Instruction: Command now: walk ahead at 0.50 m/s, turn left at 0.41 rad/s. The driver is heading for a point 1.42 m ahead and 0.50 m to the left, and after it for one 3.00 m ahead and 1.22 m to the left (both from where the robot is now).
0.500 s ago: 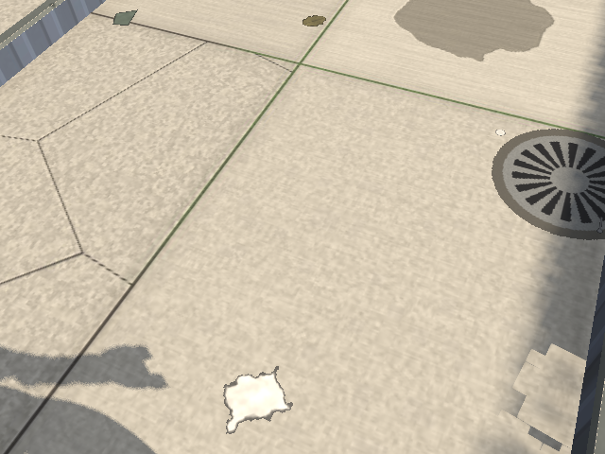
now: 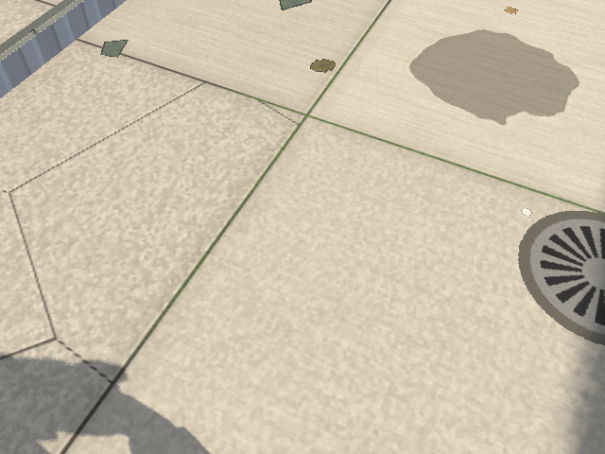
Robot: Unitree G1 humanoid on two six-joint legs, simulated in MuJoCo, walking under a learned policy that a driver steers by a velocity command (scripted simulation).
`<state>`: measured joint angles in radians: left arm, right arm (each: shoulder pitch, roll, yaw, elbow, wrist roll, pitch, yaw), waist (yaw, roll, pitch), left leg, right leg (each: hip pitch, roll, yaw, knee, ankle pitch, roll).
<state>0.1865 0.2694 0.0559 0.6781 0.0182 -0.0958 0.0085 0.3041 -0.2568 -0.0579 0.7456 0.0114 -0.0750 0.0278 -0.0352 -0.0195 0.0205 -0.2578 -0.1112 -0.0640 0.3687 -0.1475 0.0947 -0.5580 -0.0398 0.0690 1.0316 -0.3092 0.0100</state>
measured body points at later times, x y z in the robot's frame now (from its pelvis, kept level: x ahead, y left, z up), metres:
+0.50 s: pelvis +0.25 -0.04 +0.00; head +0.29 -0.04 +0.45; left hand +0.28 +0.26 -0.10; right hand +0.47 -0.27 -0.10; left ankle +0.24 +0.11 -0.67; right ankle +0.29 -0.13 -0.74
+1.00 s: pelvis +0.35 +0.03 -0.01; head +0.39 +0.07 +0.44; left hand +0.34 +0.35 -0.12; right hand +0.64 -0.12 -0.09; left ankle +0.37 +0.15 -0.74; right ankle +0.46 -0.10 -0.70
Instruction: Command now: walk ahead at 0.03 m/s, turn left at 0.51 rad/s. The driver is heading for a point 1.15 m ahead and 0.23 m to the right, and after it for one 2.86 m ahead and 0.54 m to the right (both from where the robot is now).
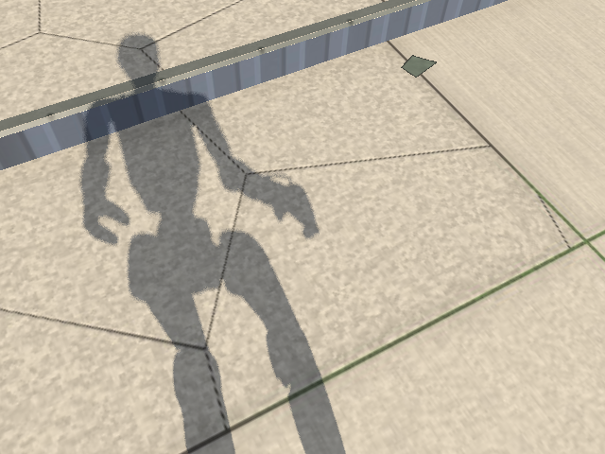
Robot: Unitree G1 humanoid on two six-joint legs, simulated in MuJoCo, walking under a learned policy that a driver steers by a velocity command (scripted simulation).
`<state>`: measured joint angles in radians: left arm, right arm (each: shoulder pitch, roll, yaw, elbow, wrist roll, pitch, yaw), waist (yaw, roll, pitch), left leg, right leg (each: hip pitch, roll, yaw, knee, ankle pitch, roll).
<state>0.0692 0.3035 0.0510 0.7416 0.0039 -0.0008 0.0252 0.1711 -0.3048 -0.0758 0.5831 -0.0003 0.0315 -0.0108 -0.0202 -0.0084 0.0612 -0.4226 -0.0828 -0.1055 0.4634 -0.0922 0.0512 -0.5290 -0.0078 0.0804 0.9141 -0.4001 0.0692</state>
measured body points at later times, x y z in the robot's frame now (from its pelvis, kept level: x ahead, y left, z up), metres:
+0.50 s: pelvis +0.01 -0.03 +0.00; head +0.03 -0.04 +0.45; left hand +0.12 +0.23 -0.11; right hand +0.17 -0.29 -0.11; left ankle -0.03 +0.11 -0.74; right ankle +0.04 -0.15 -0.73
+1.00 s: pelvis +0.09 -0.04 +0.01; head +0.12 -0.05 +0.46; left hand +0.06 +0.23 -0.11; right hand +0.29 -0.28 -0.09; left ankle +0.16 +0.13 -0.68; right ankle +0.04 -0.14 -0.73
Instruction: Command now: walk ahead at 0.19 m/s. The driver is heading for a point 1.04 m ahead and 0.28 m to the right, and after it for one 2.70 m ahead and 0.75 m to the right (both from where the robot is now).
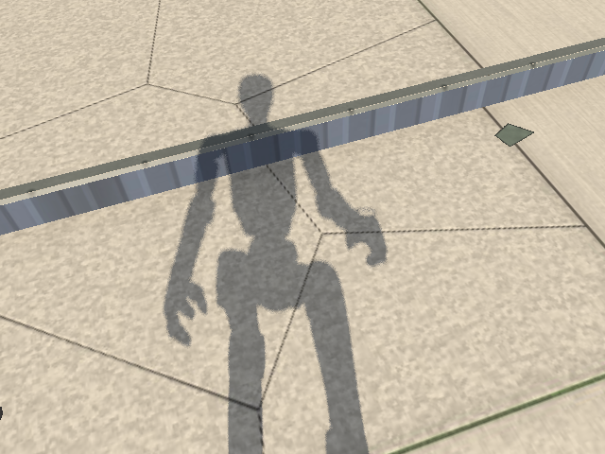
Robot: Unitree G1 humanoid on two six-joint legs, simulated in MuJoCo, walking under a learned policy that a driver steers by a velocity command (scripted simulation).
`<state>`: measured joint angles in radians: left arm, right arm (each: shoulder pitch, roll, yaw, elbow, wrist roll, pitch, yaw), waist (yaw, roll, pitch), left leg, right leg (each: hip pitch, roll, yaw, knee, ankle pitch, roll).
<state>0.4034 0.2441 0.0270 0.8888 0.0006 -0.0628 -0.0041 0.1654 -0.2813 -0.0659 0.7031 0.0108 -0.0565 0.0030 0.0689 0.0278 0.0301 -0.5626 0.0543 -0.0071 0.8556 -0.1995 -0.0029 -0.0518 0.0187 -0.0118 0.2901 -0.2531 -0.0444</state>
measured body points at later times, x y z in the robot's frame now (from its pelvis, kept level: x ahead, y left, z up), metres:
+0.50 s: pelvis +0.11 +0.03 -0.02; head +0.12 +0.02 +0.43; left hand +0.19 +0.30 -0.14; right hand +0.24 -0.21 -0.14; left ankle +0.17 +0.13 -0.75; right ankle +0.12 -0.11 -0.75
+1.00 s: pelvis +0.16 +0.01 -0.01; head +0.17 +0.01 +0.44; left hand +0.21 +0.26 -0.15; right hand +0.24 -0.25 -0.15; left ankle +0.17 +0.13 -0.75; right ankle +0.12 -0.11 -0.75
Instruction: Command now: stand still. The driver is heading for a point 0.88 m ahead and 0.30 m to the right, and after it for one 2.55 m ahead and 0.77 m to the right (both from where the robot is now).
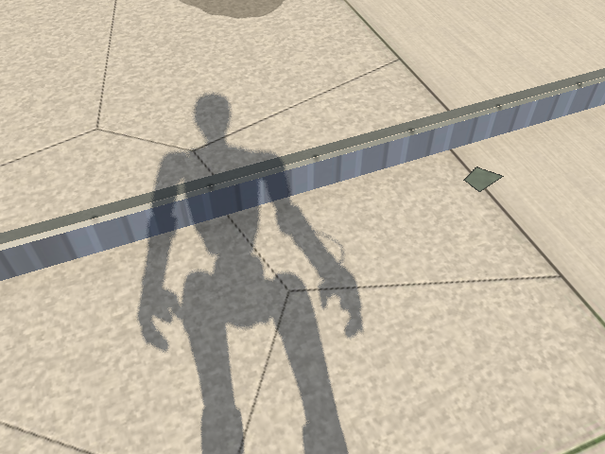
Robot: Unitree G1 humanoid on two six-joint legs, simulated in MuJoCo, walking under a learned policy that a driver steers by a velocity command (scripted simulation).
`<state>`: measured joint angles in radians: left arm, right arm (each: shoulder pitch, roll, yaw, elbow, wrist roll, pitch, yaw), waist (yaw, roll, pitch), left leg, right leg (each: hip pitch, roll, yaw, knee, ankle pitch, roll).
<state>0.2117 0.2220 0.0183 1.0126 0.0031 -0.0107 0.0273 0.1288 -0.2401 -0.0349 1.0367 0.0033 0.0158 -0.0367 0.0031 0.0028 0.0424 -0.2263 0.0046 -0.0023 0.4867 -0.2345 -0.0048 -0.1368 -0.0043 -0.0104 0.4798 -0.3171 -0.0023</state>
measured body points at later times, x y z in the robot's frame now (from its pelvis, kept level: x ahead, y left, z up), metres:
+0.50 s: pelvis +0.11 +0.04 +0.01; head +0.12 +0.06 +0.46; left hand +0.23 +0.31 -0.13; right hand +0.06 -0.20 -0.14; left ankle +0.04 +0.12 -0.74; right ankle +0.14 -0.11 -0.66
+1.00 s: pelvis +0.38 -0.03 +0.00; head +0.41 -0.04 +0.45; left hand +0.53 +0.21 -0.12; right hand +0.46 -0.34 -0.10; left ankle +0.49 +0.13 -0.66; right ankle +0.39 -0.09 -0.74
